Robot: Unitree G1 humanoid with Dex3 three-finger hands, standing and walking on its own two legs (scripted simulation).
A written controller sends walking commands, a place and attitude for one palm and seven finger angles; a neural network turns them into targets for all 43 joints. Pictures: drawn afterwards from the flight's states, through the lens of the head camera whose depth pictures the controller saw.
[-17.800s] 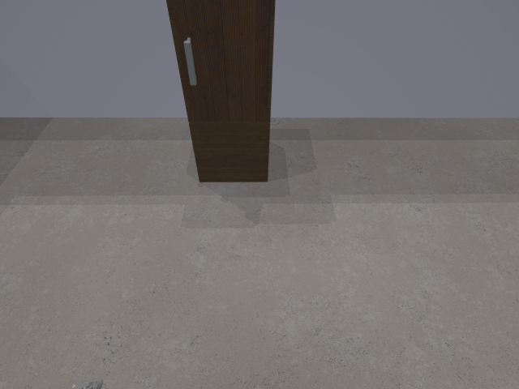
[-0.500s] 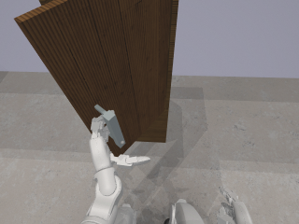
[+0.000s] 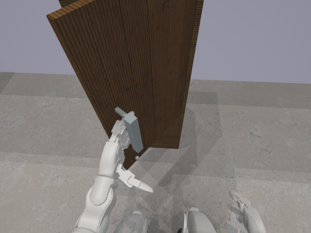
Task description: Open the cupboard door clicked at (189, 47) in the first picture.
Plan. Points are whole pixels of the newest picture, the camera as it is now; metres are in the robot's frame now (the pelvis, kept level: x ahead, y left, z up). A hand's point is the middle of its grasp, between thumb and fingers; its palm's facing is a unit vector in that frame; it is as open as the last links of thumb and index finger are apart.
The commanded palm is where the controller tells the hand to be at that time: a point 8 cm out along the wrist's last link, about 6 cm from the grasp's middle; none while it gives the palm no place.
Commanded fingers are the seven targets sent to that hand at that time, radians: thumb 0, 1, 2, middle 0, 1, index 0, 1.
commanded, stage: slide the hand sideways off the handle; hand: left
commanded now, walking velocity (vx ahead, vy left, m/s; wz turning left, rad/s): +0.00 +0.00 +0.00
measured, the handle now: (129, 131) +0.37 +0.09 +0.03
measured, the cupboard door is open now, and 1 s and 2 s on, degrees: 53 54 54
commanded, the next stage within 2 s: draw the hand back to the body in 0.92 s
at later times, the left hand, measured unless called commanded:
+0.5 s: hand (121, 177) +0.25 +0.10 +0.03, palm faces -0.08 -1.00 -0.01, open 16.4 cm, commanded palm +0.22 +0.15 +0.03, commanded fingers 0.00 -0.50 0.30 -0.15 -0.30 -0.15 -0.30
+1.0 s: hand (103, 193) +0.21 +0.13 +0.03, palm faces -0.08 -1.00 -0.02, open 16.3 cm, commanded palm +0.19 +0.19 +0.03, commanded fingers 0.00 -0.50 0.30 -0.15 -0.30 -0.15 -0.30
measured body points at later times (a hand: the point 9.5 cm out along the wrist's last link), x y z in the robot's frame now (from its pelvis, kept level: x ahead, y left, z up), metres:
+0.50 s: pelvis +0.02 +0.01 -0.01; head +0.11 +0.01 +0.43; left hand +0.25 +0.15 +0.03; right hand +0.22 -0.20 -0.10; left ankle +0.01 +0.10 -0.64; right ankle +0.05 -0.10 -0.64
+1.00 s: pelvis +0.02 +0.00 -0.03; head +0.10 +0.00 +0.42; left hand +0.21 +0.19 +0.03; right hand +0.22 -0.23 -0.10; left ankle +0.01 +0.10 -0.64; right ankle +0.05 -0.10 -0.64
